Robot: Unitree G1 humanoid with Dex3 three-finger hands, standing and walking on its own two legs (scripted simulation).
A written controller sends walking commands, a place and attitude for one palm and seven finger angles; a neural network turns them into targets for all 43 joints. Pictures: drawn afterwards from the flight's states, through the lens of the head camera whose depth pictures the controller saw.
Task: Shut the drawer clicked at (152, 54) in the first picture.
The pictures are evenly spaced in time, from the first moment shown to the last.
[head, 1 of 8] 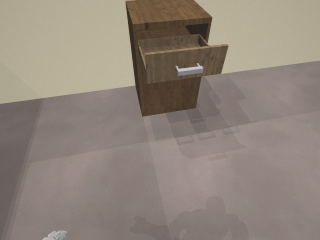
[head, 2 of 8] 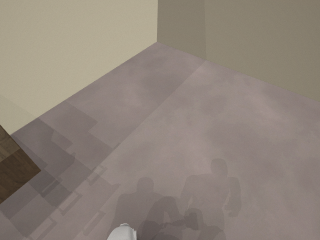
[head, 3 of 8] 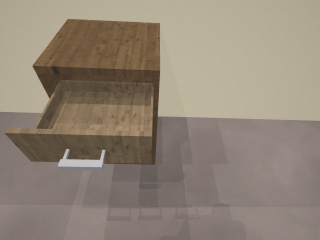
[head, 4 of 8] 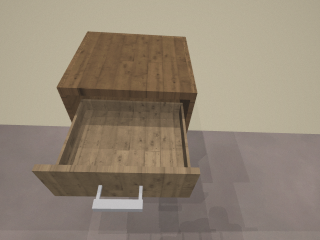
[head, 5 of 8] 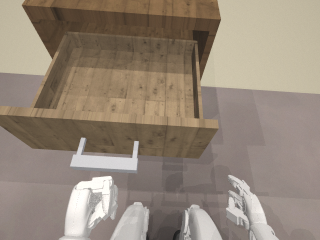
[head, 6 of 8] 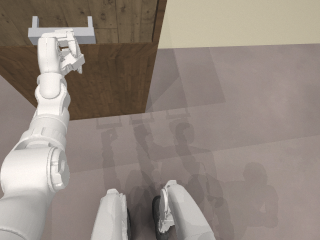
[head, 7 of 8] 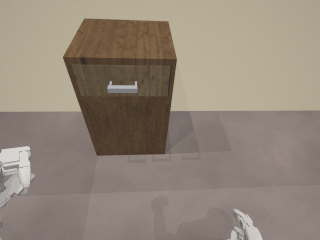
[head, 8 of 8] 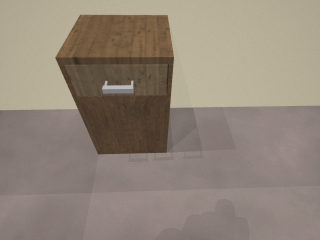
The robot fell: no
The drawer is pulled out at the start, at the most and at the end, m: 0.30 0.30 0.00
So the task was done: yes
